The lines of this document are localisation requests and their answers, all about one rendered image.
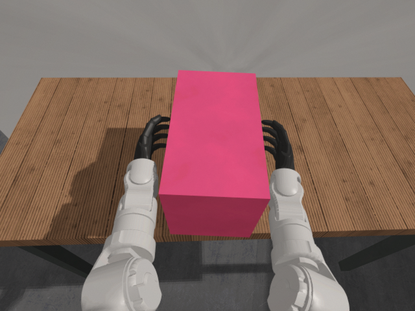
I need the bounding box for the table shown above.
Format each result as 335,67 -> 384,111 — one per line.
0,77 -> 415,278

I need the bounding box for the right robot hand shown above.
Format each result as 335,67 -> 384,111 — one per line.
261,120 -> 294,170

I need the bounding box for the carton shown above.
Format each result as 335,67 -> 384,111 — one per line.
159,70 -> 270,238

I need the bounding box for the left robot hand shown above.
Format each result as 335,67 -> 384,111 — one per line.
134,115 -> 170,160

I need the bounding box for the left robot upper arm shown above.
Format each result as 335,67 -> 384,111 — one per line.
82,256 -> 161,311

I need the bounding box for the right robot upper arm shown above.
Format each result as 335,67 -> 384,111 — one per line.
267,264 -> 350,311

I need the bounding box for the robot left forearm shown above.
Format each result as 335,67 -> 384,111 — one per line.
81,158 -> 158,306

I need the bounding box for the robot right forearm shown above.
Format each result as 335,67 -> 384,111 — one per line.
268,168 -> 337,282

